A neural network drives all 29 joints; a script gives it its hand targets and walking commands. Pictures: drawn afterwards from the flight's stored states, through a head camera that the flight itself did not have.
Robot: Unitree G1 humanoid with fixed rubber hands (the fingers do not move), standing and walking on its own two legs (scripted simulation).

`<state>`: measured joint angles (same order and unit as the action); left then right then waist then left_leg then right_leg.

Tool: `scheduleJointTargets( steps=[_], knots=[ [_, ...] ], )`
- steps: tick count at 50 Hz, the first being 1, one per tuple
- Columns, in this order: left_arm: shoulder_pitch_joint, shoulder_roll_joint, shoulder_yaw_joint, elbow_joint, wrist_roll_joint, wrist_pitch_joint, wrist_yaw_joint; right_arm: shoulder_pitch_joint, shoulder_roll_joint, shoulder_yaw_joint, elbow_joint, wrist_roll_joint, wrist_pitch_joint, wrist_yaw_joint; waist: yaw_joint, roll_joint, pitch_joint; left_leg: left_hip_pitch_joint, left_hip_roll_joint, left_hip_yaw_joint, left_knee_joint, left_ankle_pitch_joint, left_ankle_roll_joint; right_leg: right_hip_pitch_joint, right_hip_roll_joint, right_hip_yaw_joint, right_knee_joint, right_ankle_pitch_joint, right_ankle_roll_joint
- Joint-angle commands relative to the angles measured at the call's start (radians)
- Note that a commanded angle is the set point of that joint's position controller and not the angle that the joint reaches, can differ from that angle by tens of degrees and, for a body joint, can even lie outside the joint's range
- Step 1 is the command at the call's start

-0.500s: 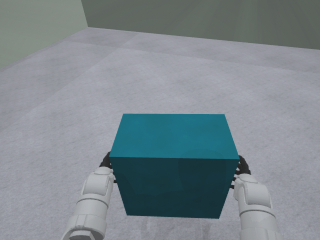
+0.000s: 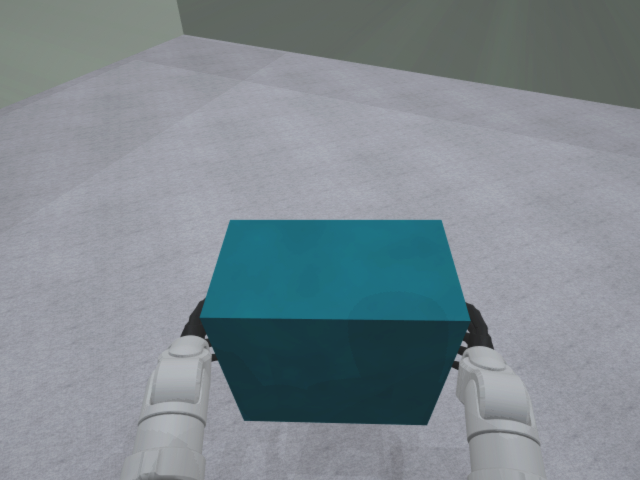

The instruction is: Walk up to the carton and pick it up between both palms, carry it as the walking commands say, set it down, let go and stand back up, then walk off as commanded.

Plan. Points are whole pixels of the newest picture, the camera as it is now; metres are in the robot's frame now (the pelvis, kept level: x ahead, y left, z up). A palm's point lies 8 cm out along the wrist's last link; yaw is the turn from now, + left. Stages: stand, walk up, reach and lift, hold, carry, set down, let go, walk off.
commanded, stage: reach and lift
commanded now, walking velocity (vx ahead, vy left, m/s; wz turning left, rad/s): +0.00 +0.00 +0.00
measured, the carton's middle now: (334, 328) +0.34 +0.00 -0.02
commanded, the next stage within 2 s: hold in 0.98 s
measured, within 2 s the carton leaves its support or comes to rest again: neither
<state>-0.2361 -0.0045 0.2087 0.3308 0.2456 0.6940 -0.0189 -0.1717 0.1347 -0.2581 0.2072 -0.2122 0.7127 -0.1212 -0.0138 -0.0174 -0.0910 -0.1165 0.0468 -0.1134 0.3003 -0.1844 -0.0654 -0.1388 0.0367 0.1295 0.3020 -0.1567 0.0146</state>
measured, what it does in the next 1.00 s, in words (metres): stands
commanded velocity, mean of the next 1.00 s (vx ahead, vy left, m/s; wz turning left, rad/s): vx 0.00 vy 0.00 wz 0.00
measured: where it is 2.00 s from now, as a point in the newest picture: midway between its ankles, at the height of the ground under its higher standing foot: outside the picture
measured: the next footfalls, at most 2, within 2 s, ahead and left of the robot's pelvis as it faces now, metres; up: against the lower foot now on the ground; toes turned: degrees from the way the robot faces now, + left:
none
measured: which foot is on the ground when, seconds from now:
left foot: down 0.00-1.00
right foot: down 0.00-1.00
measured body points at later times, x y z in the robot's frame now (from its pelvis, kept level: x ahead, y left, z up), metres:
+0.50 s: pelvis +0.00 +0.02 +0.00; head -0.06 +0.02 +0.45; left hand +0.30 +0.18 +0.02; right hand +0.27 -0.19 +0.03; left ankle -0.01 +0.16 -0.75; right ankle +0.00 -0.13 -0.75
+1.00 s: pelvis +0.00 +0.01 +0.00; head -0.05 +0.02 +0.45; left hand +0.28 +0.20 +0.02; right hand +0.28 -0.18 +0.04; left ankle -0.01 +0.16 -0.75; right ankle +0.00 -0.13 -0.75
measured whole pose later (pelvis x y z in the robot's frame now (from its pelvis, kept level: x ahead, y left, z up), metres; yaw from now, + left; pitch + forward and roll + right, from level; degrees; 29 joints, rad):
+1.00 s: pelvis +0.00 +0.01 +0.00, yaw +0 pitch -2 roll +0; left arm -0.17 -0.04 0.23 0.26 0.25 0.72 0.00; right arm -0.16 0.13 -0.26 0.21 -0.23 0.73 -0.09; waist 0.00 -0.02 -0.11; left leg -0.05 0.04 -0.11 0.25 -0.17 -0.05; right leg -0.08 0.02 0.12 0.25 -0.14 0.02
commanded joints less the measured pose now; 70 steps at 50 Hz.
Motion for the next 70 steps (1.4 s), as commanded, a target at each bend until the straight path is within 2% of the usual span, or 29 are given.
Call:
scheduleJointTargets(
  steps=[1,2,6,9,11,12,15,19,21,24,26,33,34,35,37,42,46,47,50,52,53,55,57,59,63,64,65,67,70],
  knots=[
    [-0.733,-0.935,-0.528,-0.072,-0.294,-0.073,-0.395,-0.73,0.839,0.53,0.015,0.226,-0.049,0.447,-0.035,0.018,-0.255,0.072,-0.166,0.109,-0.019,0.09,0.056,0.08,0.066,-0.072,-0.035,0.112,0.02],
    [-0.773,-0.945,-0.528,-0.089,-0.299,-0.082,-0.398,-0.702,0.841,0.5,0.051,0.212,-0.048,0.465,-0.066,-0.007,-0.252,0.082,-0.15,0.092,-0.032,0.08,0.052,0.041,0.08,-0.089,-0.038,0.087,0.017],
    [-0.749,-0.946,-0.443,0.061,-0.272,-0.062,-0.41,-0.79,0.83,0.486,0.089,0.234,-0.033,0.475,-0.03,-0.025,-0.149,0.036,-0.162,0.104,-0.04,0.041,0.058,0.046,0.067,-0.095,-0.048,0.041,0.022],
    [-0.841,-0.959,-0.442,0.023,-0.274,-0.082,-0.405,-0.839,0.828,0.487,0.105,0.228,-0.053,0.509,-0.006,0.053,-0.164,0.031,-0.159,0.121,-0.055,-0.021,0.049,0.056,0.073,-0.11,-0.046,-0.026,0.001],
    [-0.879,-1.006,-0.457,0.011,-0.297,-0.093,-0.413,-0.898,0.847,0.485,0.089,0.251,-0.061,0.52,-0.012,-0.014,-0.277,0.073,-0.15,0.103,-0.046,0.011,0.047,0.07,0.09,-0.125,-0.028,-0.012,0.016],
    [-0.85,-1.013,-0.465,0.015,-0.287,-0.088,-0.407,-0.825,0.835,0.466,0.118,0.238,-0.063,0.524,-0.017,0.09,-0.28,0.106,-0.147,0.098,-0.044,0.059,0.032,0.058,0.086,-0.121,-0.028,0.049,-0.006],
    [-0.827,-1.05,-0.497,-0.032,-0.326,-0.094,-0.396,-0.86,0.841,0.523,0.037,0.263,-0.068,0.529,-0.01,0.001,-0.367,0.156,-0.141,0.103,-0.025,0.202,0.033,0.071,0.099,-0.128,-0.025,0.142,0.007],
    [-0.707,-1.062,-0.509,-0.087,-0.308,-0.069,-0.369,-0.76,0.804,0.51,0.024,0.259,-0.055,0.544,-0.008,0.071,-0.402,0.198,-0.14,0.09,-0.014,0.352,0.007,0.074,0.112,-0.118,-0.022,0.245,0.002],
    [-0.702,-1.046,-0.522,-0.101,-0.326,-0.071,-0.356,-0.741,0.808,0.551,0.02,0.273,-0.05,0.541,-0.019,0.007,-0.353,0.207,-0.124,0.077,-0.025,0.361,0.019,0.044,0.109,-0.117,-0.024,0.234,0.004],
    [-0.68,-1.021,-0.513,-0.119,-0.288,-0.05,-0.34,-0.682,0.79,0.511,0.059,0.256,-0.036,0.547,-0.003,0.098,-0.276,0.159,-0.141,0.094,-0.035,0.324,0.003,0.065,0.109,-0.112,-0.04,0.208,-0.007],
    [-0.598,-0.994,-0.51,-0.093,-0.281,-0.044,-0.344,-0.647,0.809,0.537,0.051,0.258,-0.028,0.547,0.009,0.013,-0.207,0.146,-0.142,0.091,-0.05,0.292,0.022,0.044,0.108,-0.116,-0.056,0.215,0.0],
    [-0.628,-0.905,-0.5,-0.173,-0.283,-0.049,-0.376,-0.701,0.916,0.625,-0.047,0.288,-0.033,0.517,0.063,-0.034,-0.274,0.145,-0.182,0.131,-0.045,0.265,0.062,0.119,0.084,-0.064,-0.061,0.295,0.037],
    [-0.614,-0.927,-0.515,-0.18,-0.279,-0.052,-0.375,-0.682,0.923,0.611,-0.024,0.28,-0.028,0.513,0.044,-0.001,-0.267,0.155,-0.174,0.128,-0.056,0.278,0.056,0.113,0.087,-0.073,-0.06,0.294,0.028],
    [-0.604,-0.926,-0.528,-0.188,-0.303,-0.055,-0.385,-0.662,0.92,0.625,-0.05,0.281,-0.029,0.503,0.034,-0.083,-0.317,0.183,-0.169,0.119,-0.042,0.298,0.053,0.121,0.085,-0.074,-0.055,0.333,0.043],
    [-0.624,-0.932,-0.569,-0.238,-0.321,-0.049,-0.387,-0.655,0.898,0.637,-0.079,0.285,-0.043,0.489,-0.003,0.014,-0.338,0.187,-0.181,0.113,-0.054,0.322,0.046,0.154,0.085,-0.07,-0.066,0.368,0.029],
    [-0.639,-0.923,-0.639,-0.342,-0.353,-0.055,-0.392,-0.606,0.894,0.669,-0.165,0.27,-0.041,0.454,-0.017,0.006,-0.417,0.178,-0.189,0.096,-0.034,0.377,0.044,0.186,0.09,-0.063,-0.044,0.466,0.038],
    [-0.573,-0.903,-0.578,-0.224,-0.306,-0.03,-0.386,-0.537,0.883,0.608,-0.053,0.248,-0.017,0.458,-0.033,0.023,-0.27,0.145,-0.184,0.105,-0.062,0.261,0.043,0.155,0.09,-0.08,-0.067,0.327,0.026],
    [-0.559,-0.894,-0.552,-0.207,-0.283,-0.03,-0.387,-0.563,0.868,0.604,-0.083,0.243,-0.016,0.466,0.004,0.048,-0.225,0.086,-0.179,0.105,-0.081,0.224,0.044,0.185,0.096,-0.084,-0.073,0.291,0.018],
    [-0.55,-0.923,-0.555,-0.196,-0.29,-0.024,-0.382,-0.549,0.828,0.558,-0.023,0.237,-0.016,0.482,-0.042,0.059,-0.186,0.117,-0.164,0.089,-0.081,0.219,0.032,0.137,0.104,-0.107,-0.077,0.235,0.005],
    [-0.583,-0.923,-0.534,-0.19,-0.287,-0.028,-0.385,-0.584,0.843,0.562,-0.028,0.23,-0.018,0.489,-0.022,0.004,-0.17,0.119,-0.166,0.089,-0.08,0.22,0.043,0.106,0.108,-0.103,-0.082,0.2,0.008],
    [-0.566,-0.914,-0.555,-0.226,-0.285,-0.032,-0.381,-0.615,0.842,0.604,-0.106,0.264,-0.035,0.49,0.007,0.086,-0.246,0.133,-0.181,0.102,-0.078,0.275,0.037,0.179,0.102,-0.094,-0.069,0.286,0.005],
    [-0.617,-0.955,-0.576,-0.245,-0.301,-0.042,-0.374,-0.591,0.849,0.587,-0.055,0.258,-0.037,0.498,-0.026,0.086,-0.267,0.164,-0.166,0.086,-0.082,0.255,0.033,0.126,0.107,-0.097,-0.077,0.226,-0.006],
    [-0.591,-0.951,-0.557,-0.254,-0.3,-0.049,-0.364,-0.617,0.852,0.622,-0.098,0.283,-0.037,0.501,0.005,0.033,-0.273,0.15,-0.165,0.089,-0.074,0.316,0.044,0.132,0.101,-0.083,-0.06,0.295,0.008],
    [-0.649,-0.935,-0.581,-0.3,-0.296,-0.058,-0.359,-0.658,0.887,0.634,-0.115,0.285,-0.035,0.502,0.04,0.087,-0.309,0.113,-0.163,0.104,-0.073,0.263,0.041,0.183,0.103,-0.087,-0.054,0.253,0.007],
    [-0.579,-0.954,-0.568,-0.228,-0.303,-0.035,-0.356,-0.604,0.843,0.611,-0.064,0.269,-0.022,0.504,0.003,0.029,-0.223,0.113,-0.162,0.095,-0.082,0.238,0.034,0.123,0.116,-0.1,-0.076,0.196,0.006],
    [-0.597,-0.94,-0.567,-0.232,-0.286,-0.039,-0.351,-0.604,0.821,0.614,-0.065,0.271,-0.029,0.509,0.01,0.105,-0.183,0.087,-0.157,0.091,-0.091,0.188,0.03,0.132,0.104,-0.097,-0.074,0.163,-0.011],
    [-0.607,-0.921,-0.549,-0.247,-0.293,-0.043,-0.349,-0.642,0.814,0.628,-0.069,0.273,-0.03,0.508,0.011,0.006,-0.198,0.109,-0.158,0.094,-0.085,0.24,0.042,0.105,0.106,-0.091,-0.069,0.197,0.006],
    [-0.538,-0.948,-0.551,-0.177,-0.291,-0.044,-0.355,-0.686,0.82,0.658,-0.149,0.285,-0.046,0.502,0.028,-0.026,-0.226,0.136,-0.154,0.088,-0.074,0.221,0.046,0.116,0.109,-0.103,-0.06,0.176,0.005],
    [-0.608,-0.948,-0.558,-0.206,-0.292,-0.038,-0.36,-0.668,0.832,0.626,-0.086,0.262,-0.036,0.498,-0.004,0.023,-0.211,0.129,-0.162,0.093,-0.08,0.22,0.045,0.069,0.102,-0.082,-0.07,0.162,0.001]
  ],
)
